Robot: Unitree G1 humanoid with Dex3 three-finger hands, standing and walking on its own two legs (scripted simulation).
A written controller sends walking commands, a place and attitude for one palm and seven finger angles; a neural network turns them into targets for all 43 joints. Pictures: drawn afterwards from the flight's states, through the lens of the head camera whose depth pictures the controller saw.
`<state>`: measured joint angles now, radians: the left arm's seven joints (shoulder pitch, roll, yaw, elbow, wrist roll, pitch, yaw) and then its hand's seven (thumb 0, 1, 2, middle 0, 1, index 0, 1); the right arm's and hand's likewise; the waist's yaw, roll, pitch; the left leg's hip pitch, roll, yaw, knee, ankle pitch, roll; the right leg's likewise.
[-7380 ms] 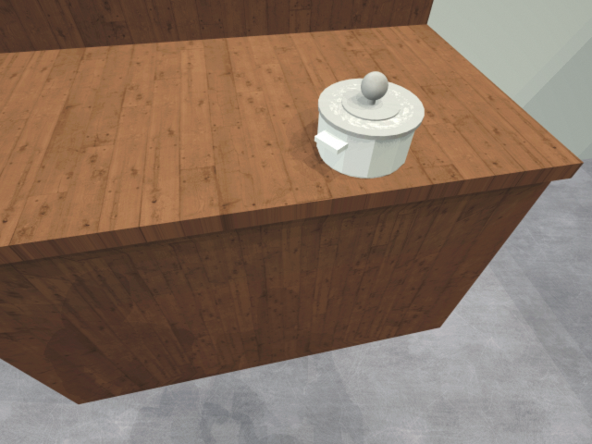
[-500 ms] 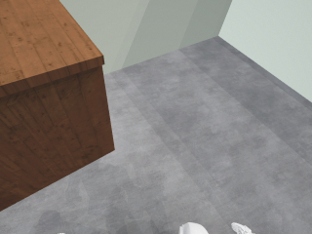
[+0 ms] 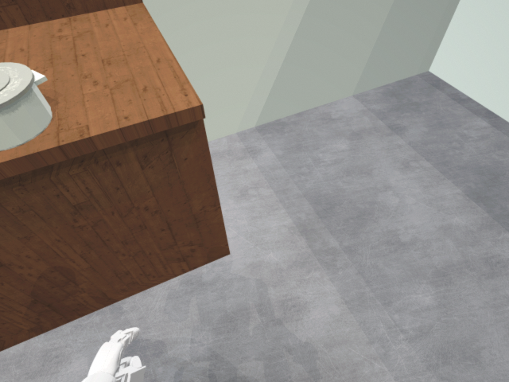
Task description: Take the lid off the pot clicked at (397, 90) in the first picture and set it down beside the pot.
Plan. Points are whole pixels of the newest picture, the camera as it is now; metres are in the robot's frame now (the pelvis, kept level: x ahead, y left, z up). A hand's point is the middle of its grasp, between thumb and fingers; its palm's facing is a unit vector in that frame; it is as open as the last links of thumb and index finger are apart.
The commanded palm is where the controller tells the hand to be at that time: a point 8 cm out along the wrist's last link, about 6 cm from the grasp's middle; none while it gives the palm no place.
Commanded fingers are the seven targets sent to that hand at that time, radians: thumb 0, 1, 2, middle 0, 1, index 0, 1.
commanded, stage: turn to face it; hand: left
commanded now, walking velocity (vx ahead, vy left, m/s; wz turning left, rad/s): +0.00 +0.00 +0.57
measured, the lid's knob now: out of the picture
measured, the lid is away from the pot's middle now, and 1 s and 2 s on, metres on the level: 0.00 0.00 0.00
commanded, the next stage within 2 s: take the last steps up to it in 0.42 s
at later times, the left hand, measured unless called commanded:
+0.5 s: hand out of the picture -0.07 +0.19 -0.17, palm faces +0.33 -0.91 -0.25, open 7.4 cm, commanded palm none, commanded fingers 0.00 0.90 0.90 -0.20 -0.30 -0.20 -0.30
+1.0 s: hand out of the picture +0.07 +0.24 -0.15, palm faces +0.33 -0.92 -0.23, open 7.4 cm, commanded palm none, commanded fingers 0.00 0.90 0.90 -0.20 -0.30 -0.20 -0.30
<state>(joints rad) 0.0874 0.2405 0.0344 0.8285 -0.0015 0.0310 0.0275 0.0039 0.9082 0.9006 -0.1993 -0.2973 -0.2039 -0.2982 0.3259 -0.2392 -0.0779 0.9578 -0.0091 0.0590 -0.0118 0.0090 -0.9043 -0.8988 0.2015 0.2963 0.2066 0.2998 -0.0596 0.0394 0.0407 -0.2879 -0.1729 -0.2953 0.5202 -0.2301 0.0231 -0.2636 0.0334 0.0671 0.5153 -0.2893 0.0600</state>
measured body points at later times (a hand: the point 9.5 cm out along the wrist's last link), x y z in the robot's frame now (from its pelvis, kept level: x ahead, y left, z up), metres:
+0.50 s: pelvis +0.00 +0.00 +0.00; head +0.04 +0.02 +0.45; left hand -0.08 +0.24 -0.15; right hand +0.20 -0.20 -0.13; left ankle -0.04 +0.11 -0.72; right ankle +0.00 -0.11 -0.73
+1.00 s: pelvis +0.06 +0.03 +0.00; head +0.07 +0.02 +0.45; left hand +0.06 +0.29 -0.13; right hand +0.10 -0.21 -0.16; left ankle -0.04 +0.10 -0.74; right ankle +0.15 -0.05 -0.73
